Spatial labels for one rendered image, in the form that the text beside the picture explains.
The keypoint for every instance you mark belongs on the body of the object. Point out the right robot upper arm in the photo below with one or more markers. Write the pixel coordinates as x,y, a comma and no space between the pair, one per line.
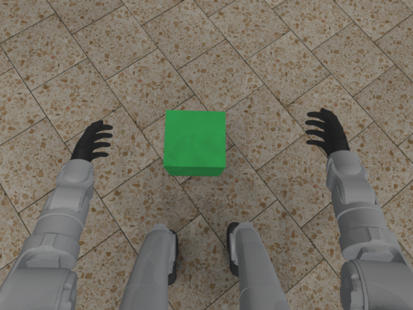
376,285

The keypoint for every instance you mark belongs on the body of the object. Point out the right robot foot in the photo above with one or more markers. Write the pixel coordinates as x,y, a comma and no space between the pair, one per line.
233,268

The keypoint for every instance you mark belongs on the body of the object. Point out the robot left hand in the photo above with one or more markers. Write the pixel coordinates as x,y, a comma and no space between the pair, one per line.
85,146

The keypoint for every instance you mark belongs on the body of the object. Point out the carton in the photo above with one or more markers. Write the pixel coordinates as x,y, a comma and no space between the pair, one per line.
195,143

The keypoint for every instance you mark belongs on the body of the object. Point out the robot right hand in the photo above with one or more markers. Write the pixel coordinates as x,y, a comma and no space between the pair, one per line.
333,135

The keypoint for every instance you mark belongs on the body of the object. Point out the right robot thigh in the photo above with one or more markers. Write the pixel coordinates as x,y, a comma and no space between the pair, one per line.
259,287

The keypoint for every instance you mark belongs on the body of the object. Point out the left robot upper arm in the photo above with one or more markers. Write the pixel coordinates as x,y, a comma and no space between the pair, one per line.
40,288

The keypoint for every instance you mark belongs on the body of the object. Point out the robot left forearm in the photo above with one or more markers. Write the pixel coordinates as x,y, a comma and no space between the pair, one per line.
55,240

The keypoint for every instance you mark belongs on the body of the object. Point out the robot right forearm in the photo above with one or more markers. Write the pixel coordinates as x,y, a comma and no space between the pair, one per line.
364,231

